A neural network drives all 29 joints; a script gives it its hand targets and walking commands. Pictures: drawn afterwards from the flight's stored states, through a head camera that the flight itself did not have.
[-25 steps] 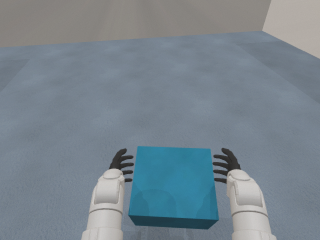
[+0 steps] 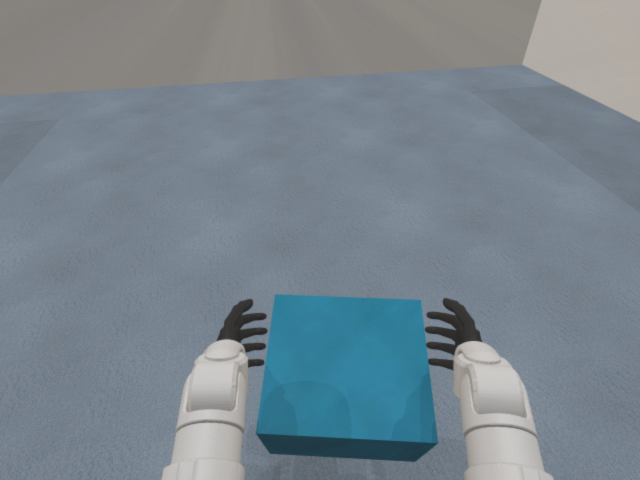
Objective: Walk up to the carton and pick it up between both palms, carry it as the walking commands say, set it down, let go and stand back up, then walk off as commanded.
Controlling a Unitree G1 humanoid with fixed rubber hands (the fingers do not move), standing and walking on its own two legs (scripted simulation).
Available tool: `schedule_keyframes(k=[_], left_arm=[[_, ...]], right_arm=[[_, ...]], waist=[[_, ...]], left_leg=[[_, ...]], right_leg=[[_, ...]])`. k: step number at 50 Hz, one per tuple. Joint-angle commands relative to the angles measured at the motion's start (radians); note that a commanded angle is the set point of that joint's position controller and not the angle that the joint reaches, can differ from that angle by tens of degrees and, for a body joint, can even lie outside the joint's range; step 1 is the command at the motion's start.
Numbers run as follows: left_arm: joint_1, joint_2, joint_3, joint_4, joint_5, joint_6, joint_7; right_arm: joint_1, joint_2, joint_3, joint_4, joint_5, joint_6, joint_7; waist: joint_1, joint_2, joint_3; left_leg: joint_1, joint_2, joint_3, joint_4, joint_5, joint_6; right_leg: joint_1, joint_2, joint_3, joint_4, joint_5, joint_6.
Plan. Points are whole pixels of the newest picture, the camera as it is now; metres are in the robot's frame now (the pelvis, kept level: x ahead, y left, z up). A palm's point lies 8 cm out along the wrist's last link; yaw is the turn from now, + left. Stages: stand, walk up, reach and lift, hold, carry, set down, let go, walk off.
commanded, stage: hold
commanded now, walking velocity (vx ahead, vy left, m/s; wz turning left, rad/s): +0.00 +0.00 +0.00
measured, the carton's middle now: (344, 377) +0.31 +0.00 -0.04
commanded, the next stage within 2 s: carry in 0.92 s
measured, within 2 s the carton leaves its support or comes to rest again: neither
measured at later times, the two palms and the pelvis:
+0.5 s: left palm (231, 353) +0.28 +0.15 +0.05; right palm (468, 356) +0.28 -0.15 +0.05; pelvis +0.00 +0.00 +0.00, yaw +0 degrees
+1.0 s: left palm (232, 353) +0.28 +0.15 +0.05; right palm (465, 358) +0.28 -0.15 +0.05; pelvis +0.00 +0.00 -0.01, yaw +1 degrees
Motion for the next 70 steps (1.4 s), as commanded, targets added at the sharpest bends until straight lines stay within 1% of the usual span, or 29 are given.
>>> schedule_keyframes(k=[1,16,45,46,47,48,49,50,51,52,53,54,55,56,57,58,59,60,61,62,63,64,65,66,67,68,69,70], left_arm=[[-0.556,-0.91,-0.548,-0.062,-0.302,-0.058,-0.274],[-0.55,-0.92,-0.548,-0.056,-0.301,-0.06,-0.272],[-0.507,-0.891,-0.568,-0.1,-0.307,-0.061,-0.268],[-0.536,-0.927,-0.624,-0.125,-0.333,-0.062,-0.262],[-0.504,-0.915,-0.603,-0.107,-0.326,-0.065,-0.254],[-0.499,-0.908,-0.603,-0.11,-0.328,-0.066,-0.248],[-0.497,-0.902,-0.614,-0.13,-0.34,-0.062,-0.244],[-0.487,-0.901,-0.634,-0.166,-0.356,-0.054,-0.239],[-0.485,-0.906,-0.66,-0.215,-0.379,-0.039,-0.233],[-0.485,-0.908,-0.679,-0.244,-0.396,-0.019,-0.226],[-0.492,-0.908,-0.704,-0.28,-0.421,0.002,-0.22],[-0.483,-0.906,-0.725,-0.306,-0.438,0.025,-0.213],[-0.472,-0.905,-0.745,-0.335,-0.454,0.049,-0.205],[-0.482,-0.905,-0.768,-0.373,-0.474,0.076,-0.199],[-0.493,-0.906,-0.786,-0.408,-0.495,0.104,-0.195],[-0.496,-0.908,-0.799,-0.433,-0.512,0.133,-0.192],[-0.505,-0.914,-0.812,-0.457,-0.531,0.163,-0.19],[-0.527,-0.919,-0.825,-0.475,-0.554,0.193,-0.191],[-0.541,-0.929,-0.832,-0.477,-0.577,0.222,-0.196],[-0.542,-0.947,-0.837,-0.481,-0.599,0.25,-0.2],[-0.524,-0.971,-0.836,-0.482,-0.615,0.276,-0.199],[-0.515,-0.983,-0.83,-0.489,-0.626,0.299,-0.198],[-0.523,-0.986,-0.823,-0.499,-0.636,0.321,-0.196],[-0.529,-0.982,-0.812,-0.504,-0.638,0.341,-0.191],[-0.518,-0.967,-0.795,-0.504,-0.635,0.359,-0.185],[-0.501,-0.961,-0.785,-0.495,-0.63,0.378,-0.179],[-0.503,-0.959,-0.78,-0.493,-0.623,0.393,-0.173],[-0.519,-0.958,-0.781,-0.506,-0.62,0.404,-0.168]], right_arm=[[-0.49,0.942,0.543,-0.015,0.287,-0.03,0.276],[-0.49,0.934,0.543,-0.019,0.289,-0.032,0.279],[-0.44,0.93,0.568,-0.062,0.297,-0.028,0.267],[-0.439,0.933,0.613,-0.076,0.31,-0.036,0.259],[-0.414,0.93,0.597,-0.057,0.31,-0.032,0.259],[-0.426,0.929,0.615,-0.066,0.322,-0.03,0.257],[-0.446,0.933,0.638,-0.091,0.338,-0.021,0.255],[-0.464,0.938,0.67,-0.133,0.363,-0.008,0.251],[-0.487,0.94,0.704,-0.193,0.395,0.011,0.246],[-0.495,0.938,0.718,-0.22,0.412,0.033,0.239],[-0.493,0.934,0.731,-0.246,0.426,0.054,0.231],[-0.482,0.925,0.74,-0.268,0.44,0.077,0.225],[-0.472,0.916,0.748,-0.293,0.458,0.103,0.221],[-0.467,0.915,0.757,-0.315,0.474,0.13,0.218],[-0.457,0.916,0.763,-0.332,0.489,0.156,0.214],[-0.444,0.916,0.769,-0.347,0.504,0.184,0.209],[-0.432,0.914,0.774,-0.364,0.516,0.21,0.205],[-0.42,0.916,0.776,-0.372,0.521,0.235,0.199],[-0.414,0.923,0.775,-0.379,0.521,0.257,0.192],[-0.426,0.934,0.784,-0.412,0.53,0.279,0.184],[-0.453,0.942,0.795,-0.463,0.547,0.301,0.178],[-0.476,0.941,0.803,-0.503,0.563,0.325,0.175],[-0.485,0.942,0.803,-0.517,0.572,0.35,0.171],[-0.498,0.94,0.803,-0.533,0.583,0.374,0.17],[-0.501,0.937,0.804,-0.54,0.595,0.4,0.171],[-0.509,0.929,0.803,-0.538,0.603,0.422,0.172],[-0.52,0.933,0.804,-0.531,0.617,0.438,0.175],[-0.525,0.945,0.81,-0.525,0.633,0.45,0.177]], waist=[[-0.001,0.009,-0.206],[-0.006,0.013,-0.207],[-0.009,0.006,-0.204],[-0.004,0.051,-0.177],[0.0,0.055,-0.227],[0.006,0.033,-0.228],[0.01,-0.007,-0.234],[0.012,-0.054,-0.242],[0.009,-0.096,-0.266],[0.008,-0.107,-0.289],[0.008,-0.109,-0.313],[0.009,-0.109,-0.328],[0.009,-0.105,-0.342],[0.008,-0.081,-0.356],[0.007,-0.045,-0.372],[0.006,0.007,-0.389],[0.004,0.076,-0.403],[0.002,0.138,-0.401],[0.007,0.167,-0.386],[0.013,0.16,-0.372],[0.016,0.136,-0.373],[0.016,0.1,-0.374],[0.017,0.055,-0.376],[0.016,-0.046,-0.387],[0.013,-0.183,-0.387],[0.014,-0.271,-0.38],[0.014,-0.277,-0.363],[0.012,-0.241,-0.359]], left_leg=[[0.069,-0.061,0.065,-0.038,0.113,-0.012],[0.074,-0.056,0.06,-0.038,0.117,-0.014],[0.076,-0.058,0.056,-0.038,0.146,-0.009],[-0.081,0.094,0.03,0.1,0.099,0.015],[-0.102,0.096,0.001,0.119,0.05,0.025],[-0.132,0.093,0.006,0.146,0.024,0.021],[-0.17,0.086,0.017,0.185,0.013,0.013],[-0.207,0.082,0.028,0.228,0.031,0.005],[-0.226,0.082,0.038,0.259,0.048,0.006],[-0.232,0.084,0.051,0.277,0.053,0.005],[-0.239,0.082,0.059,0.282,0.061,0.008],[-0.227,0.077,0.07,0.28,0.068,0.014],[-0.197,0.075,0.077,0.268,0.076,0.025],[-0.171,0.084,0.069,0.262,0.112,0.037],[-0.146,0.103,0.045,0.256,0.172,0.049],[-0.119,0.136,0.002,0.234,0.231,0.068],[-0.09,0.18,-0.058,0.189,0.274,0.099],[-0.085,0.222,-0.112,0.148,0.32,0.138],[-0.121,0.246,-0.134,0.121,0.336,0.167],[-0.159,0.235,-0.112,0.12,0.325,0.173],[-0.183,0.205,-0.066,0.143,0.31,0.163],[-0.211,0.171,-0.024,0.171,0.278,0.143],[-0.27,0.143,0.004,0.206,0.234,0.118],[-0.335,0.104,0.049,0.289,0.178,0.085],[-0.394,0.062,0.107,0.386,0.055,0.048],[-0.432,0.043,0.14,0.452,-0.178,0.026],[-0.444,0.051,0.157,0.435,-0.285,0.015],[-0.402,0.056,0.161,0.362,-0.291,0.013]], right_leg=[[-0.007,0.053,-0.059,-0.055,0.142,0.008],[-0.011,0.054,-0.059,-0.054,0.136,0.001],[0.01,0.049,-0.051,-0.057,0.178,0.002],[-0.117,-0.128,-0.031,0.058,0.104,-0.024],[-0.144,-0.154,0.015,0.072,0.06,-0.039],[-0.181,-0.181,0.044,0.067,0.025,-0.046],[-0.198,-0.215,0.081,0.057,0.01,-0.051],[-0.198,-0.248,0.119,0.056,0.047,-0.056],[-0.193,-0.278,0.152,0.077,0.139,-0.063],[-0.192,-0.288,0.149,0.103,0.208,-0.067],[-0.186,-0.287,0.132,0.134,0.253,-0.066],[-0.198,-0.278,0.116,0.16,0.274,-0.062],[-0.23,-0.268,0.101,0.182,0.259,-0.054],[-0.263,-0.252,0.074,0.208,0.225,-0.041],[-0.295,-0.231,0.04,0.248,0.179,-0.026],[-0.329,-0.197,-0.005,0.307,0.125,-0.009],[-0.369,-0.146,-0.066,0.385,0.047,0.012],[-0.406,-0.097,-0.124,0.438,-0.098,0.027],[-0.4,-0.079,-0.173,0.416,-0.228,0.025],[-0.362,-0.074,-0.199,0.354,-0.246,0.015],[-0.323,-0.074,-0.203,0.303,-0.172,0.009],[-0.29,-0.088,-0.186,0.275,-0.112,0.004],[-0.242,-0.128,-0.139,0.251,-0.064,-0.006],[-0.194,-0.222,-0.029,0.225,0.047,-0.036],[-0.164,-0.347,0.113,0.162,0.201,-0.081],[-0.155,-0.437,0.19,0.122,0.332,-0.13],[-0.163,-0.462,0.205,0.108,0.383,-0.152],[-0.178,-0.439,0.165,0.122,0.385,-0.135]])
